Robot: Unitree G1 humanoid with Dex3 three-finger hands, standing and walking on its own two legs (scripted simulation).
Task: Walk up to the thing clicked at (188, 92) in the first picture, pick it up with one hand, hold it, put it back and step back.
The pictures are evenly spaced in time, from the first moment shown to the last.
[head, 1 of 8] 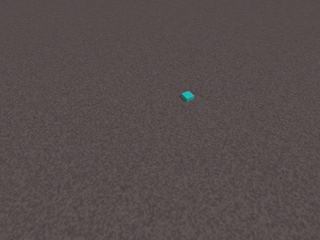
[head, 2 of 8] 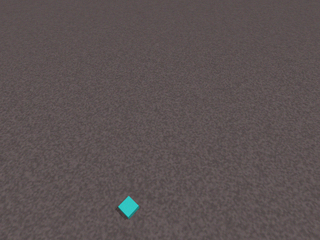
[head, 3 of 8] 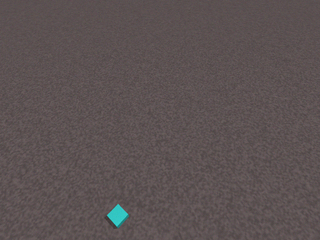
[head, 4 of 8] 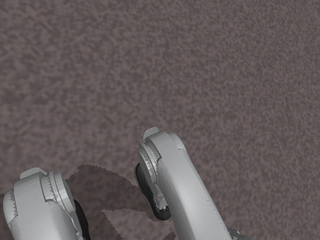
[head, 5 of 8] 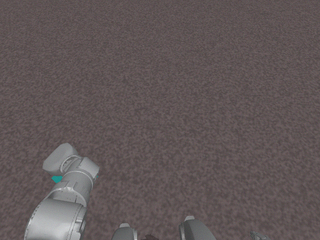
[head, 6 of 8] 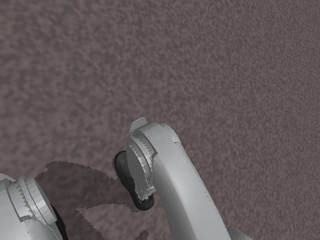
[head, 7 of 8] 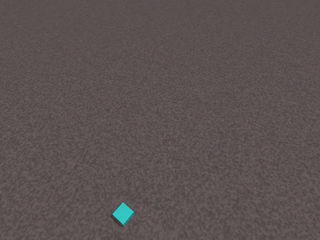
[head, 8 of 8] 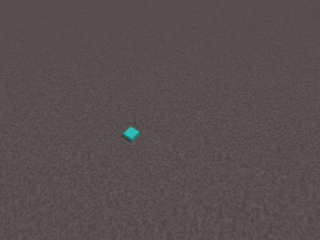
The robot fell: no
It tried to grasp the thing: yes
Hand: left
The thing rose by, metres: 0.66
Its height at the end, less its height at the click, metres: +0.00
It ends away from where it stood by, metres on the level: 0.01
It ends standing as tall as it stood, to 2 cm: yes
